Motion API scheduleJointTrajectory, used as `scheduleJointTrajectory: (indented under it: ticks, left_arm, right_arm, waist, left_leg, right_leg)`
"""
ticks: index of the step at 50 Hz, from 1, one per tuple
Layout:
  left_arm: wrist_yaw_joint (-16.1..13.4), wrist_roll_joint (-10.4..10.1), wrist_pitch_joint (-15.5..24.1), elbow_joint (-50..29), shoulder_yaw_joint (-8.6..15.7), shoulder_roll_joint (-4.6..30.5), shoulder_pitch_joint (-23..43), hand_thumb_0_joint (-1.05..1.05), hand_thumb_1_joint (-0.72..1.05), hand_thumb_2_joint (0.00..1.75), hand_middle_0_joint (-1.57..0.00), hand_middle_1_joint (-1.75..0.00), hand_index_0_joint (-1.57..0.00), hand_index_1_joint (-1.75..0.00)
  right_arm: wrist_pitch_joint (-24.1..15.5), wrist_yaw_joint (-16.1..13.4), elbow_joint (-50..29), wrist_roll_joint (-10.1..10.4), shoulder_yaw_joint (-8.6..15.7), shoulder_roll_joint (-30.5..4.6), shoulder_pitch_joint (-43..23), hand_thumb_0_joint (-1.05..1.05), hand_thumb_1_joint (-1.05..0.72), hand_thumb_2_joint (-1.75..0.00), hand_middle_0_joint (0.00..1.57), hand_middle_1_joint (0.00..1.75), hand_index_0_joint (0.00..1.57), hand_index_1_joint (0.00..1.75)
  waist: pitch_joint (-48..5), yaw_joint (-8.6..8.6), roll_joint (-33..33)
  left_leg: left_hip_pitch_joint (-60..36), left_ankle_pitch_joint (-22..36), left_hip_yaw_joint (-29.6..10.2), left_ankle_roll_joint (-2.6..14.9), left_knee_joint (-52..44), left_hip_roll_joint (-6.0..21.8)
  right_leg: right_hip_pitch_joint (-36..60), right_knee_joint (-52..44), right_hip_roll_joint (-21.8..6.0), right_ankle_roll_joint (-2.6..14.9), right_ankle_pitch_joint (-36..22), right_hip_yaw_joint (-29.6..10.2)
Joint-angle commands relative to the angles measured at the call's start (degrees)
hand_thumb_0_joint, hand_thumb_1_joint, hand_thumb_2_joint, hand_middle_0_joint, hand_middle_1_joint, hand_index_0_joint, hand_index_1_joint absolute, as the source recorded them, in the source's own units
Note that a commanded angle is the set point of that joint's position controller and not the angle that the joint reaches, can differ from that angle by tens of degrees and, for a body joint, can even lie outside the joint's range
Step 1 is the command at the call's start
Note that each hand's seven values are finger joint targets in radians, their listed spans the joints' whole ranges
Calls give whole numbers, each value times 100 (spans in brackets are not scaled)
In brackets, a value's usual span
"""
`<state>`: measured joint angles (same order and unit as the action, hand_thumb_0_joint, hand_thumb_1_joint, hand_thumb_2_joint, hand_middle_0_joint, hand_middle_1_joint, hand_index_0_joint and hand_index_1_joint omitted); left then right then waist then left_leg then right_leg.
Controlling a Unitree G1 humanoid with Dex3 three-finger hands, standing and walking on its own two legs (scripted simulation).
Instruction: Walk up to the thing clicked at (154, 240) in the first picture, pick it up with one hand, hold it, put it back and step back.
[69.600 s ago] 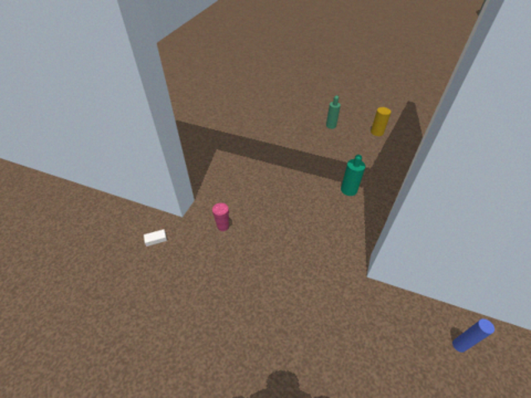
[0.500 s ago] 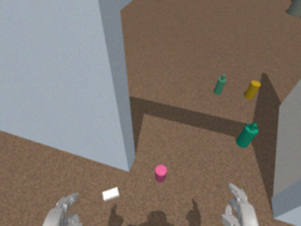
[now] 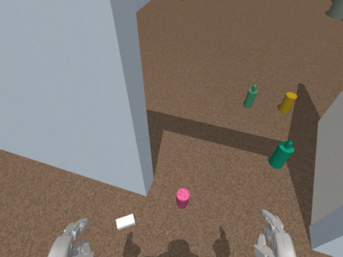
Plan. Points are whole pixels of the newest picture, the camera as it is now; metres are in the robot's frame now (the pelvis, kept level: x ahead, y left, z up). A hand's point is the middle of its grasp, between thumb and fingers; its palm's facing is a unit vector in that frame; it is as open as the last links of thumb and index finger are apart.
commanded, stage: home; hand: left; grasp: from above
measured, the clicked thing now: (125, 221) +0.45 +0.23 -0.70
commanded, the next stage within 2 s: stand in 0.22 s
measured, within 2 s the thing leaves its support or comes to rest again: neither
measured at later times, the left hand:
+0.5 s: hand out of the picture +0.14 +0.22 -0.09, palm faces +0.02 -0.94 -0.33, open 7.4 cm
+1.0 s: hand out of the picture +0.01 +0.25 -0.10, palm faces +0.04 -0.95 -0.32, open 7.4 cm
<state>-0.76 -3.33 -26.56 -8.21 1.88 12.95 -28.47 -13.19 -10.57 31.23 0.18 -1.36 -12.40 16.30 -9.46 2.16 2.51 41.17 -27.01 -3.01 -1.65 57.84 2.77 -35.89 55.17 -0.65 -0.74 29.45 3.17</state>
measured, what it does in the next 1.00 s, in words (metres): rises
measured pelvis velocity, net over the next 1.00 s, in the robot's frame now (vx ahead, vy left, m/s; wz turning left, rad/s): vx -0.02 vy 0.02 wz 0.01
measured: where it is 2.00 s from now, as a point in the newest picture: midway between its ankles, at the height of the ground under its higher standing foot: outside the picture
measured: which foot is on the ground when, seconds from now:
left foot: down 0.00-1.00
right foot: down 0.00-1.00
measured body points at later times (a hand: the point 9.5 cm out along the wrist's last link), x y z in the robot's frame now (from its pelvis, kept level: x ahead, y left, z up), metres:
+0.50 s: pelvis -0.02 +0.00 +0.02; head +0.01 +0.01 +0.47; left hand +0.14 +0.27 -0.06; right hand +0.13 -0.26 -0.09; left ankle +0.02 +0.13 -0.68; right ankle -0.02 -0.13 -0.68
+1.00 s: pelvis -0.02 +0.02 +0.06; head -0.02 +0.02 +0.51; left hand +0.01 +0.30 -0.08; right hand +0.05 -0.26 -0.08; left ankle +0.02 +0.13 -0.68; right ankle -0.02 -0.13 -0.68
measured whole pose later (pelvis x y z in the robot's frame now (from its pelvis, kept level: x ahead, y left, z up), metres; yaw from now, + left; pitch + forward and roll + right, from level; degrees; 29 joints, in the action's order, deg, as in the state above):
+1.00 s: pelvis -0.02 +0.02 +0.06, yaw +0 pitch -4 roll +0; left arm -1.3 1.7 -1.0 62.5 2.0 16.3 -12.5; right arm 0.2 -0.9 62.0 -1.7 1.8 -15.9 9.4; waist 3.7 -1.3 0.5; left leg 10.4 -11.2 -0.6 0.1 25.8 0.1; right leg -6.4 24.8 -3.1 -2.3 14.1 2.0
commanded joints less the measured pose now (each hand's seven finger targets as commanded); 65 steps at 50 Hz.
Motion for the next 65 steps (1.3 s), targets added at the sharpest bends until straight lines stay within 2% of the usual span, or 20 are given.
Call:
scheduleJointTrajectory:
  ticks: [1, 4, 6, 7, 10, 12, 14, 15, 16, 17, 18, 20, 23, 27, 37, 39, 43, 51, 58, 65]
  left_arm:
    - [-67, 65, 268, -993, 235, 513, 7, 0, 90, 90, -20, -30, -20, -30]
    - [-86, 50, 291, -1239, 438, 703, 140, 0, 90, 90, -20, -30, -20, -30]
    - [-93, 82, 279, -1177, 364, 688, 123, 0, 90, 90, -20, -30, -20, -30]
    - [-62, 62, 231, -773, 180, 408, -87, 0, 90, 90, -20, -30, -20, -30]
    - [-91, 49, 295, -1298, 455, 722, 237, 0, 90, 90, -20, -30, -20, -30]
    - [-109, 77, 306, -1243, 457, 737, 115, 0, 90, 90, -20, -30, -20, -30]
    - [-73, 32, 255, -999, 218, 452, -98, 0, 90, 90, -20, -30, -20, -30]
    - [-101, 33, 289, -1299, 362, 637, 114, 0, 90, 90, -20, -30, -20, -30]
    - [-314, 711, 1528, 712, 328, 1124, 1745, 0, 90, 90, -20, -30, -20, -30]
    - [-282, 751, 1907, 1879, 468, 1239, 1128, 0, 90, 90, -20, -30, -20, -30]
    - [-240, 710, 2091, 2108, 440, 1250, 1082, 0, 90, 90, -20, -30, -20, -30]
    - [-196, 765, 2330, 2633, 315, 1265, 1276, 0, 90, 90, -20, -30, -20, -30]
    - [-169, 627, 2388, 3356, 371, 1213, 1590, 0, 90, 90, -20, -30, -20, -30]
    - [-174, 617, 2554, 4279, 361, 1142, 1764, 0, 90, 90, -20, -30, -20, -30]
    - [-172, 539, 2746, 5861, 300, 1296, 1700, 0, 90, 90, -20, -30, -20, -30]
    - [-176, 531, 2752, 6084, 284, 1337, 1736, 0, 90, 90, -20, -30, -20, -30]
    - [-173, 523, 2717, 6436, 251, 1356, 1774, 0, 90, 90, -20, -30, -20, -30]
    - [-160, 532, 2728, 6904, 210, 1418, 1796, 0, 90, 90, -20, -30, -20, -30]
    - [-147, 526, 2749, 7058, 191, 1516, 1934, 0, 90, 90, -20, -30, -20, -30]
    - [-127, 491, 2763, 7120, 192, 1579, 2038, 0, 90, 90, -20, -30, -20, -30]
  right_arm:
    - [-319, -81, -948, 12, 284, -705, -357, 0, -90, -90, 20, 30, 20, 30]
    - [-325, -81, -940, 19, 292, -720, -387, 0, -90, -90, 20, 30, 20, 30]
    - [-316, -89, -984, 15, 288, -722, -403, 0, -90, -90, 20, 30, 20, 30]
    - [-317, -80, -964, 15, 262, -692, -397, 0, -90, -90, 20, 30, 20, 30]
    - [-331, -94, -969, 23, 285, -703, -378, 0, -90, -90, 20, 30, 20, 30]
    - [-321, -99, -1003, 18, 286, -696, -388, 0, -90, -90, 20, 30, 20, 30]
    - [-313, -90, -978, 27, 275, -695, -333, 0, -90, -90, 20, 30, 20, 30]
    - [-317, -96, -998, 23, 298, -718, -357, 0, -90, -90, 20, 30, 20, 30]
    - [280, 245, 512, -639, 488, -1389, -664, 0, -90, -90, 20, 30, 20, 30]
    - [505, 442, 572, -642, 586, -1401, -745, 0, -90, -90, 20, 30, 20, 30]
    - [629, 538, 358, -682, 608, -1441, -724, 0, -90, -90, 20, 30, 20, 30]
    - [703, 770, 671, -496, 573, -1296, -704, 0, -90, -90, 20, 30, 20, 30]
    - [778, 964, 948, -297, 614, -1249, -771, 0, -90, -90, 20, 30, 20, 30]
    - [926, 979, 1323, -330, 636, -1284, -919, 0, -90, -90, 20, 30, 20, 30]
    - [1106, 889, 2167, -240, 597, -1387, -803, 0, -90, -90, 20, 30, 20, 30]
    - [1138, 884, 2314, -218, 587, -1401, -826, 0, -90, -90, 20, 30, 20, 30]
    - [1185, 870, 2546, -188, 583, -1485, -833, 0, -90, -90, 20, 30, 20, 30]
    - [1211, 888, 2795, -163, 545, -1540, -949, 0, -90, -90, 20, 30, 20, 30]
    - [1239, 908, 2931, -152, 523, -1537, -988, 0, -90, -90, 20, 30, 20, 30]
    - [1218, 930, 3005, -147, 454, -1534, -1030, 0, -90, -90, 20, 30, 20, 30]
  waist:
    - [-425, 30, -98]
    - [-410, -31, 62]
    - [-419, 4, 1]
    - [-265, 48, -113]
    - [-423, -1, 64]
    - [-474, -13, 19]
    - [-512, 54, -51]
    - [-602, 32, 39]
    - [846, -454, -233]
    - [374, -465, -634]
    - [403, -312, -660]
    - [101, -329, -325]
    - [228, -402, -438]
    - [537, -428, -143]
    - [843, -298, -178]
    - [982, -292, -195]
    - [1106, -290, -48]
    - [1283, -315, -66]
    - [1316, -273, -247]
    - [1252, -282, -201]
  left_leg:
    - [-818, 1303, 165, 230, -759, -241]
    - [-797, 1157, 133, 207, -840, -223]
    - [-783, 1137, 138, 212, -823, -230]
    - [-715, 1047, 140, 232, -807, -237]
    - [-763, 968, 154, 224, -824, -242]
    - [-782, 1098, 138, 222, -807, -237]
    - [-858, 1269, 126, 231, -775, -227]
    - [-870, 1356, 134, 220, -747, -226]
    - [-920, 2476, -108, 504, -1309, -22]
    - [-1216, 2320, 97, 587, -1199, -81]
    - [-1343, 2160, 6, 587, -1222, -125]
    - [-1804, 2160, -3, 564, -1362, -130]
    - [-2054, 1815, -89, 518, -1726, -105]
    - [-2163, 1318, -369, 574, -2362, 59]
    - [-2923, 1881, -332, 428, -3150, 140]
    - [-3021, 1799, -346, 397, -3339, 164]
    - [-2982, 1397, -437, 372, -3757, 235]
    - [-3069, 1250, -481, 339, -4051, 274]
    - [-3132, 1340, -412, 297, -4041, 263]
    - [-3129, 1577, -405, 299, -4109, 286]
  right_leg:
    - [25, -978, 160, 9, -1470, 30]
    - [15, -961, 179, 36, -1274, 70]
    - [-23, -971, 178, 29, -1255, 67]
    - [-74, -1011, 176, 10, -1207, 71]
    - [-14, -1016, 161, 20, -1128, 42]
    - [16, -973, 165, 30, -1238, 53]
    - [40, -944, 177, 20, -1425, 55]
    - [64, -915, 172, 19, -1515, 50]
    - [1146, -1106, -254, 204, -1531, -281]
    - [1304, -1392, -362, 419, -1464, -661]
    - [1025, -1527, -342, 541, -1414, -846]
    - [1481, -1435, -463, 470, -1911, -842]
    - [1455, -1683, -433, 298, -1494, -714]
    - [1627, -1961, -362, 204, -1180, -543]
    - [2398, -3051, -517, 170, -1991, -599]
    - [2458, -3229, -532, 155, -1899, -581]
    - [2686, -3395, -494, 102, -1745, -495]
    - [2781, -3670, -542, 81, -1723, -502]
    - [2743, -3911, -585, 68, -1501, -541]
    - [2867, -3908, -616, 89, -1763, -539]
